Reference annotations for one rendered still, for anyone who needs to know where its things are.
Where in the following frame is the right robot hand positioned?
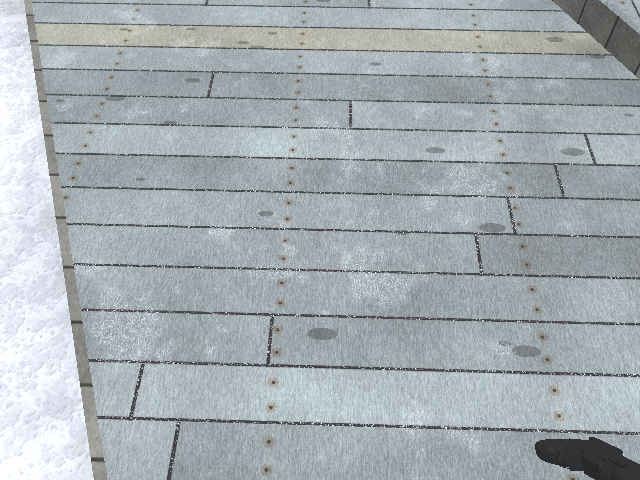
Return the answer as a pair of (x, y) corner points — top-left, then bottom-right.
(535, 437), (640, 480)

